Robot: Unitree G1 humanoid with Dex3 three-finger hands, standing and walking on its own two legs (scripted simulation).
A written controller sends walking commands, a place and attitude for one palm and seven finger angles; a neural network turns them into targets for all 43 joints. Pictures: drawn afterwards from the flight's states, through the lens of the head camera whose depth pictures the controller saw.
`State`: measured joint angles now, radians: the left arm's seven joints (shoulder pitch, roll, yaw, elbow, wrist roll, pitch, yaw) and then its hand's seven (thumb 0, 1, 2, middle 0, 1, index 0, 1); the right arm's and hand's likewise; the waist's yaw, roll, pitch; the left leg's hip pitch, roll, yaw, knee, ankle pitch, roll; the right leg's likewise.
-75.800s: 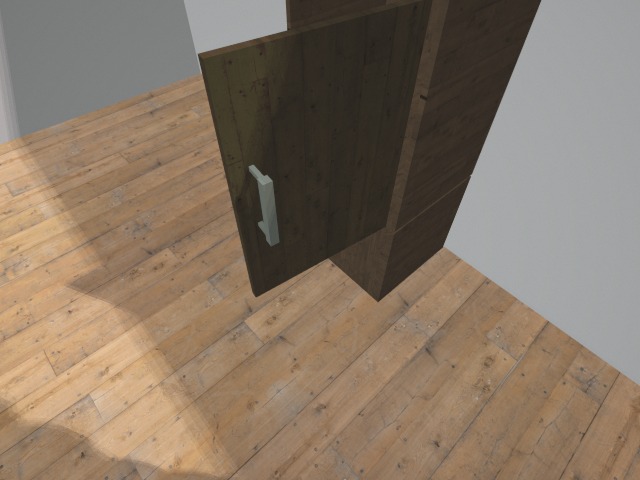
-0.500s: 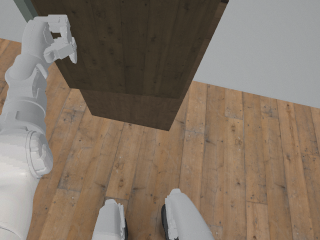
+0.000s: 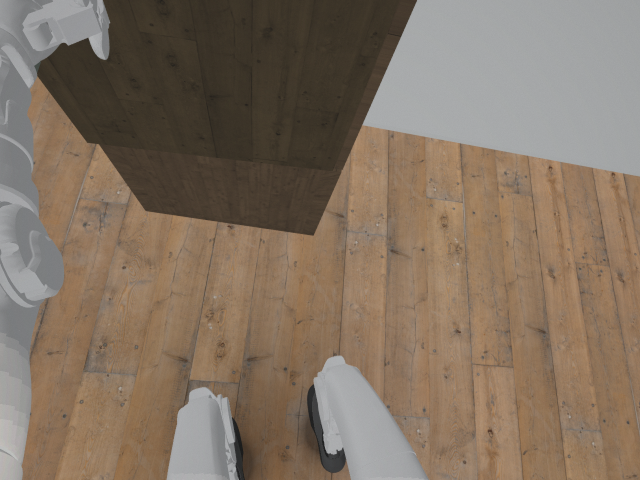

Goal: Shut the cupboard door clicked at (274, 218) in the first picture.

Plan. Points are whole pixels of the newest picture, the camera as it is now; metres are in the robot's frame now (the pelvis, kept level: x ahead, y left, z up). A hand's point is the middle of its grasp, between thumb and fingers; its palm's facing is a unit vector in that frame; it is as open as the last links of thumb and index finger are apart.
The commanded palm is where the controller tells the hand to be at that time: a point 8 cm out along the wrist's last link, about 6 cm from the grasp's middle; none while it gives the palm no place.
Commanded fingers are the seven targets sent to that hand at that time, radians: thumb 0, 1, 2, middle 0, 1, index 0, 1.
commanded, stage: push the door shut along its arc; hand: left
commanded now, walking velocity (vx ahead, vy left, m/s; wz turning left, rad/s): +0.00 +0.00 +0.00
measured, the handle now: out of the picture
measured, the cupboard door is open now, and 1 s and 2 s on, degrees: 3 0 0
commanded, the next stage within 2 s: pull the fist back off the door in 0.02 s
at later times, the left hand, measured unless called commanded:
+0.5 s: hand (117, 17) +0.59 +0.11 +0.10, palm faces +0.06 -1.00 -0.02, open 3.0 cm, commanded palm +0.55 +0.15 +0.10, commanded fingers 0.00 0.90 0.90 -1.30 -1.50 -1.30 -1.50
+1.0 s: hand (119, 98) +0.50 +0.11 +0.10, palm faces +0.06 -1.00 -0.03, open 3.1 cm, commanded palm +0.48 +0.16 +0.10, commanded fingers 0.00 0.90 0.90 -1.30 -1.50 -1.30 -1.50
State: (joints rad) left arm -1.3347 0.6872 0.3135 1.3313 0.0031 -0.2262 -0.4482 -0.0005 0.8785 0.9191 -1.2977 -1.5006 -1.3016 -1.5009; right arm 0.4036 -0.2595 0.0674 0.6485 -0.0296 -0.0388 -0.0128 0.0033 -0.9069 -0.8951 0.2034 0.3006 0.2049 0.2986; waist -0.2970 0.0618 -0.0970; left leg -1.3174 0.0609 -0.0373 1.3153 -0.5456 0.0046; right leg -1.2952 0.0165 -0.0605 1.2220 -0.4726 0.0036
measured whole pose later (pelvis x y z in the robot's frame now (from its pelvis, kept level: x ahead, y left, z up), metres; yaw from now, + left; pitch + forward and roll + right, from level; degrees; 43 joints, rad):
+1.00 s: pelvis +0.02 -0.01 +0.04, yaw +2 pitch +22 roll -1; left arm -0.81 0.24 0.25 1.08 -0.03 -0.50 0.03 0.02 0.90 0.90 -1.30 -1.50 -1.30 -1.50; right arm 0.34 -0.25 -0.02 0.63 -0.05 0.04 0.05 0.00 -0.91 -0.90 0.20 0.30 0.20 0.30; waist -0.15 0.03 -0.14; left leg -1.00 0.03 -0.01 1.12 -0.50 -0.01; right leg -1.01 -0.01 -0.03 1.09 -0.46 0.00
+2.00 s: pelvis +0.05 +0.00 +0.13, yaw +4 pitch -2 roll +0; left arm 0.14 0.28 0.15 -0.02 -0.05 -0.04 0.08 0.02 0.89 0.90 -0.87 -1.03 -0.88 -1.03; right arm 0.16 -0.22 0.06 0.57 0.02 -0.02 -0.09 0.01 -0.91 -0.90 0.20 0.30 0.20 0.30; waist 0.05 0.06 -0.01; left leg -0.16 0.00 0.00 0.47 -0.28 0.00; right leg -0.17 -0.03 -0.04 0.47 -0.27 0.01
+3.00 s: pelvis +0.04 +0.00 +0.13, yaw +4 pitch +0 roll -1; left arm 0.50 0.35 0.38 -0.37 -0.05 -0.15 0.11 0.01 0.89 0.90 -0.21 -0.30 -0.21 -0.30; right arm 0.19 -0.25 0.00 0.62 0.01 -0.04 -0.08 0.01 -0.91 -0.90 0.20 0.30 0.20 0.30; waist 0.01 0.09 -0.02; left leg -0.23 0.02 -0.01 0.51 -0.28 0.00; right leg -0.21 -0.01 -0.05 0.44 -0.24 0.01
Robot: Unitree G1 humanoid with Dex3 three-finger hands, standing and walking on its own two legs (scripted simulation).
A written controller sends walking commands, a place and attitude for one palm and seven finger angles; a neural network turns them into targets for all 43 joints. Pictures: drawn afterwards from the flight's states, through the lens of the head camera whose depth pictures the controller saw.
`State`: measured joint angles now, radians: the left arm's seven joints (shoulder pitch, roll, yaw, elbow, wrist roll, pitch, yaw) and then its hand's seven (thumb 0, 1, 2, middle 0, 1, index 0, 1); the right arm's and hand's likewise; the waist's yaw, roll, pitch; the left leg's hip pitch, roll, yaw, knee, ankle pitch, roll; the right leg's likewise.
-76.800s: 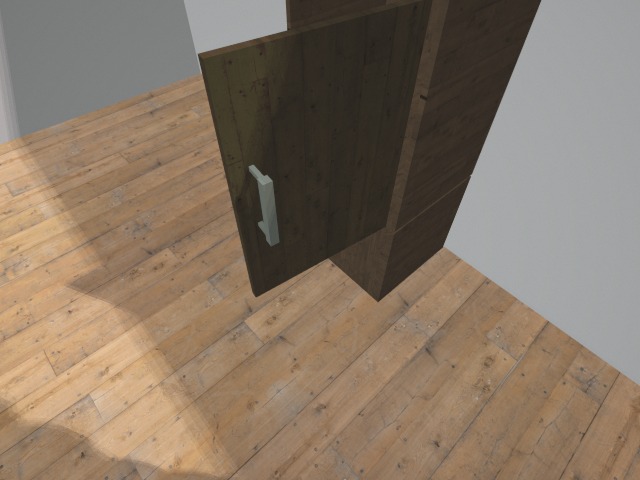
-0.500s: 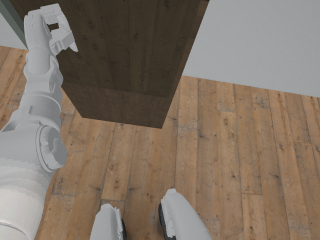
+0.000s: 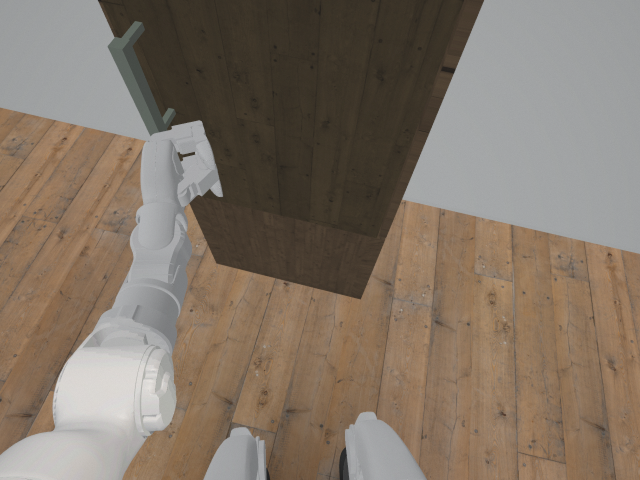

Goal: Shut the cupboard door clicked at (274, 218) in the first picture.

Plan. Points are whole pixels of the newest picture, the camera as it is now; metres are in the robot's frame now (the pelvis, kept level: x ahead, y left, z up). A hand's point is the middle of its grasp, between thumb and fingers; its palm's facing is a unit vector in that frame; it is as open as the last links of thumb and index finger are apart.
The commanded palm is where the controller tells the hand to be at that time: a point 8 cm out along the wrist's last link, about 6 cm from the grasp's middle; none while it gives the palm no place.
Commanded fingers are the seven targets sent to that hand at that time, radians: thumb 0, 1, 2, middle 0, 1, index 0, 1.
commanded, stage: draw the hand back to the body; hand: left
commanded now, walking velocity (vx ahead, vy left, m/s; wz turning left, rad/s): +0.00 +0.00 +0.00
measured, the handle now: (148, 86) +0.65 +0.20 +0.06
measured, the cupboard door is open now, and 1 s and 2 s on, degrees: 0 0 0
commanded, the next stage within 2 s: step back with the hand held close in 1.70 s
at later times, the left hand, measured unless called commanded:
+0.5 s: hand (150, 198) +0.40 +0.15 +0.12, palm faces +0.04 -1.00 -0.04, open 3.1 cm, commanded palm +0.36 +0.20 +0.13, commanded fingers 0.00 0.90 0.90 -1.30 -1.50 -1.30 -1.50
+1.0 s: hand out of the picture +0.29 +0.23 +0.19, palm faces +0.30 -0.91 -0.29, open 3.8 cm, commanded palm +0.24 +0.27 +0.21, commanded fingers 0.00 0.90 0.90 -0.61 -0.75 -0.61 -0.75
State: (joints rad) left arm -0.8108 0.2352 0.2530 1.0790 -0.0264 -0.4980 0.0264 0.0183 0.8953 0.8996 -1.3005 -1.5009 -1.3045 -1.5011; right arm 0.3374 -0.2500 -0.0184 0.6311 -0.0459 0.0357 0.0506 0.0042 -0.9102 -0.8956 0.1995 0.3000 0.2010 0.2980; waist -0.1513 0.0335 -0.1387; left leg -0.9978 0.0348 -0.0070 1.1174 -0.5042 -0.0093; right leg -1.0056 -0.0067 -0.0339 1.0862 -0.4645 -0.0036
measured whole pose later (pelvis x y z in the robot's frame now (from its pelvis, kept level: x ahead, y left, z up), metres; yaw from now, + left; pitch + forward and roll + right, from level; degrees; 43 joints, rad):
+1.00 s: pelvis +0.03 +0.01 +0.09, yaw +1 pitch -2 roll +0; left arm 0.14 0.28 0.15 -0.02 -0.05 -0.04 0.08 0.02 0.89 0.90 -0.87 -1.03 -0.88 -1.03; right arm 0.16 -0.22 0.06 0.57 0.02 -0.02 -0.09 0.01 -0.91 -0.90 0.20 0.30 0.20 0.30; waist 0.05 0.06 -0.01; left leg -0.16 0.00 0.00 0.47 -0.28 0.00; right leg -0.17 -0.03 -0.04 0.47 -0.27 0.01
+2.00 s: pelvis +0.02 +0.01 +0.09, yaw +2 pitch +0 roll -1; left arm 0.50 0.35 0.38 -0.37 -0.05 -0.15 0.11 0.01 0.89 0.90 -0.21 -0.30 -0.21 -0.30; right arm 0.19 -0.25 0.00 0.62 0.01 -0.04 -0.08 0.01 -0.91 -0.90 0.20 0.30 0.20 0.30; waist 0.01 0.09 -0.02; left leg -0.23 0.02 -0.01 0.51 -0.28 0.00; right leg -0.21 -0.01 -0.05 0.44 -0.24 0.01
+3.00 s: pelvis -0.10 +0.02 +0.07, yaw +6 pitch +1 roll -4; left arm 0.52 0.45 0.44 -0.51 -0.02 -0.27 0.16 0.01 0.88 0.90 -0.21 -0.30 -0.22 -0.30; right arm 0.22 -0.21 -0.02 0.60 0.00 -0.08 -0.09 0.01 -0.91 -0.90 0.20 0.30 0.20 0.30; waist -0.05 0.02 0.01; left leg -0.50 0.03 -0.03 0.60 -0.13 0.04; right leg -0.45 0.06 0.02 0.69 -0.27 0.03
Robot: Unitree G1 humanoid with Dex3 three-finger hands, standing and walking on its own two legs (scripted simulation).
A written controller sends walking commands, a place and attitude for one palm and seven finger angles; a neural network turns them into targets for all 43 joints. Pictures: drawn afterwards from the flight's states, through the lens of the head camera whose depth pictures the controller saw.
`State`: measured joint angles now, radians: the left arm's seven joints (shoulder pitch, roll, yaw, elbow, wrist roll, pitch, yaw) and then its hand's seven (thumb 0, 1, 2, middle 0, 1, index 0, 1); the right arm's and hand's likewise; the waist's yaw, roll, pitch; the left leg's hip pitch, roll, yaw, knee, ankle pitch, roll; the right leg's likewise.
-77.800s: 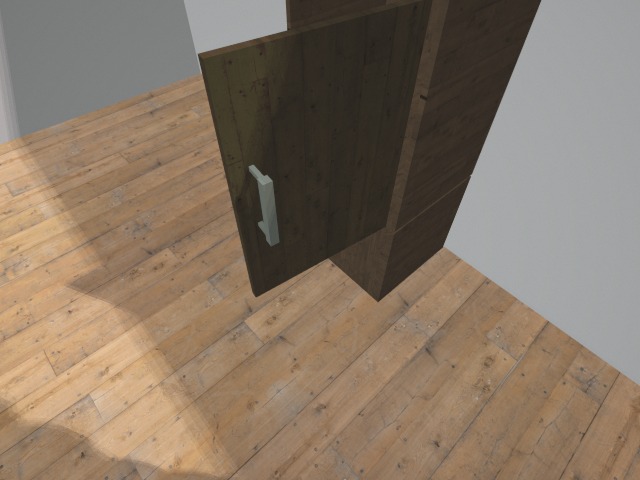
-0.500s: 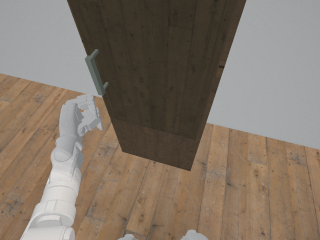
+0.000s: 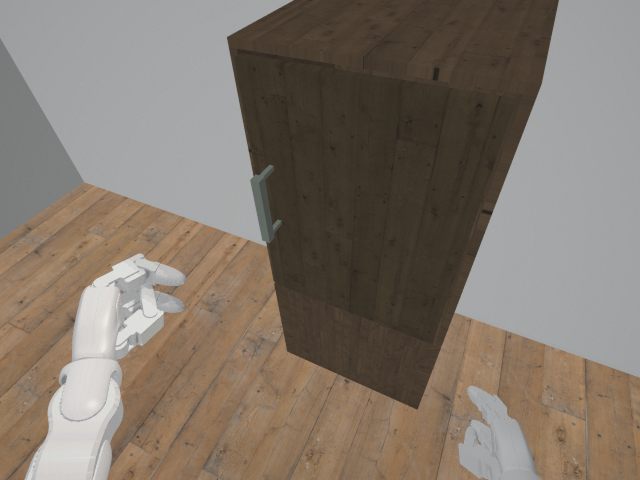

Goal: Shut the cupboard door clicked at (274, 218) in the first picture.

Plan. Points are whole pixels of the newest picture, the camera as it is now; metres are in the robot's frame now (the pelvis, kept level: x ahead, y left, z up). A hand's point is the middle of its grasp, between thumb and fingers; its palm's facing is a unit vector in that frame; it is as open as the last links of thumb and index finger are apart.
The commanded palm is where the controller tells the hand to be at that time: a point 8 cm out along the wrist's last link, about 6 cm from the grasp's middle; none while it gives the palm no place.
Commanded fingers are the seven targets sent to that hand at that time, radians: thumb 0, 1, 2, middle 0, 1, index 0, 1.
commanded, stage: draw the hand back to the body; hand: left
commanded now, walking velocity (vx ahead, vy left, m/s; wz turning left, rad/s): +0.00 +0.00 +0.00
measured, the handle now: (268, 204) +0.62 +0.18 -0.03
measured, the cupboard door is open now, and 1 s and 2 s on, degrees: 0 0 0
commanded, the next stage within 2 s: step back with the hand held close in 0.70 s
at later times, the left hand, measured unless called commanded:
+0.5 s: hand (55, 347) +0.19 +0.27 +0.16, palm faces +0.48 -0.77 -0.42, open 7.1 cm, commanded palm +0.14 +0.30 +0.18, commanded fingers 0.00 0.90 0.90 -0.20 -0.30 -0.20 -0.30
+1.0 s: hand (61, 349) +0.19 +0.26 +0.16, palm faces +0.43 -0.78 -0.46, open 7.4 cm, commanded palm +0.13 +0.30 +0.18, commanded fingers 0.00 0.90 0.90 -0.20 -0.30 -0.20 -0.30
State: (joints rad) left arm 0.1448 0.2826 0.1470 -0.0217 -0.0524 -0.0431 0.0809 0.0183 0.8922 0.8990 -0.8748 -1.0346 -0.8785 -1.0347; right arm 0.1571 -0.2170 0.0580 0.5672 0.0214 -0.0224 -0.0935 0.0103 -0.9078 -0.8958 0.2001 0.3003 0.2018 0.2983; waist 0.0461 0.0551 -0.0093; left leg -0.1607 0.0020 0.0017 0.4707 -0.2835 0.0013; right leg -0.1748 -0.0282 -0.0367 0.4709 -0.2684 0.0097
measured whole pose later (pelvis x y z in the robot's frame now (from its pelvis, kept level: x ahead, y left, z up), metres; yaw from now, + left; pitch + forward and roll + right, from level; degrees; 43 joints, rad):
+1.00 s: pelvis -0.01 +0.00 +0.00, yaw +1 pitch +0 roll -1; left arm 0.50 0.35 0.38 -0.37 -0.05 -0.15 0.11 0.01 0.89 0.90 -0.21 -0.30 -0.21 -0.30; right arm 0.19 -0.25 0.00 0.62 0.01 -0.04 -0.08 0.01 -0.91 -0.90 0.20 0.30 0.20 0.30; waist 0.01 0.09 -0.02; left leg -0.23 0.02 -0.01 0.51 -0.28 0.00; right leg -0.21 -0.01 -0.05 0.44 -0.24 0.01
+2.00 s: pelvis -0.13 +0.01 -0.01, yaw +4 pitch +1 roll -4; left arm 0.52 0.45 0.44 -0.51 -0.02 -0.27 0.16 0.01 0.88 0.90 -0.21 -0.30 -0.22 -0.30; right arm 0.22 -0.21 -0.02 0.60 0.00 -0.08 -0.09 0.01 -0.91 -0.90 0.20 0.30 0.20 0.30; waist -0.05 0.02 0.01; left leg -0.50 0.03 -0.03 0.60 -0.13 0.04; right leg -0.45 0.06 0.02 0.69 -0.27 0.03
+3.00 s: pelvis -0.32 +0.10 +0.00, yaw -2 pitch -1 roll -2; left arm 0.53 0.42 0.42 -0.49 -0.04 -0.14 0.16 0.02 0.89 0.90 -0.20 -0.30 -0.21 -0.30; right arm 0.28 -0.13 0.05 0.64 -0.02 -0.10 -0.05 0.01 -0.90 -0.90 0.20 0.30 0.21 0.30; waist -0.05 -0.04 -0.04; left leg -0.29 0.08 0.07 0.50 -0.19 0.00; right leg -0.41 0.05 -0.06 0.89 -0.40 -0.01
